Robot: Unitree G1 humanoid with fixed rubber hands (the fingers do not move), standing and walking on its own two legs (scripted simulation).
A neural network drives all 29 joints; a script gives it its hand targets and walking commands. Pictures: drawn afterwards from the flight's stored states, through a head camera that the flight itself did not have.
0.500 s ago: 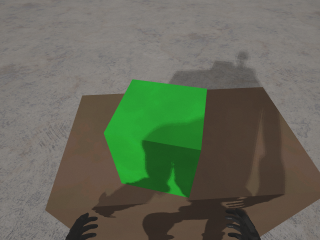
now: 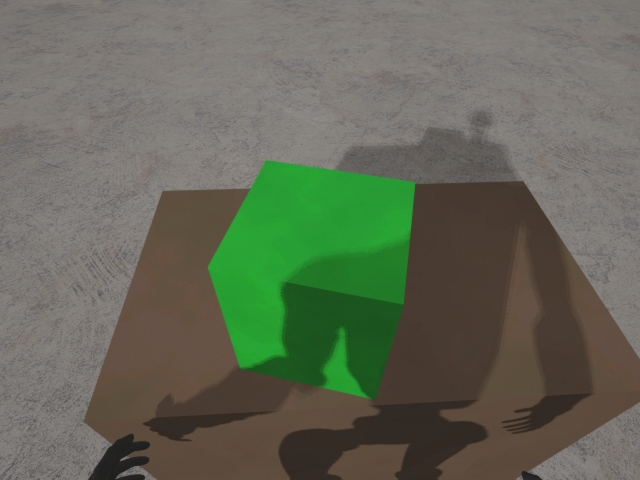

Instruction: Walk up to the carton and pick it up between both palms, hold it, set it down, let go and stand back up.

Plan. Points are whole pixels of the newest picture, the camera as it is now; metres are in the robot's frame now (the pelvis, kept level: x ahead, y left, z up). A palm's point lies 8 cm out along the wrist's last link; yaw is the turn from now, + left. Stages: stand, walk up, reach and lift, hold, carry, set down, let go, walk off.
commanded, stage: stand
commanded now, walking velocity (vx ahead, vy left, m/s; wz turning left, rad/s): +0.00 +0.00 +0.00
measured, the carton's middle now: (321, 281) +0.39 +0.01 +0.02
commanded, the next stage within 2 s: none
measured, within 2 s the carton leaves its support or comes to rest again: neither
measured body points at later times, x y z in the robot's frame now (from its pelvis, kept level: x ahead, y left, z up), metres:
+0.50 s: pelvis +0.00 +0.00 +0.00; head +0.00 +0.00 +0.45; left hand +0.13 +0.28 -0.10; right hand +0.11 -0.28 -0.11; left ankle -0.02 +0.12 -0.74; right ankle -0.02 -0.13 -0.74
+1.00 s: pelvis -0.01 +0.00 +0.00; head -0.03 +0.00 +0.45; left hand +0.10 +0.29 -0.10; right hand +0.08 -0.28 -0.11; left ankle -0.02 +0.12 -0.74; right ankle -0.02 -0.13 -0.74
